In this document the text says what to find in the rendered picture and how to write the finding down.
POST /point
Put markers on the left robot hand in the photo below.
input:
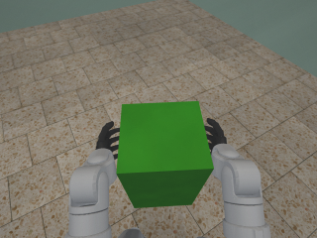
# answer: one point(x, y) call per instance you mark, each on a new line
point(104, 140)

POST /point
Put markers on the left robot thigh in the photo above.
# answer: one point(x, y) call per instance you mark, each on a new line
point(132, 233)

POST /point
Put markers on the robot left forearm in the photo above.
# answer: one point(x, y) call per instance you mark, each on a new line
point(88, 196)

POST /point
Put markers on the carton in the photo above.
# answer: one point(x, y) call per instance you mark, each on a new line
point(164, 157)

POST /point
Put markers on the right robot hand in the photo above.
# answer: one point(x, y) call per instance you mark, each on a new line
point(217, 136)

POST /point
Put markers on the robot right forearm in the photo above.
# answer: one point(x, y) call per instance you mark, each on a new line
point(242, 194)

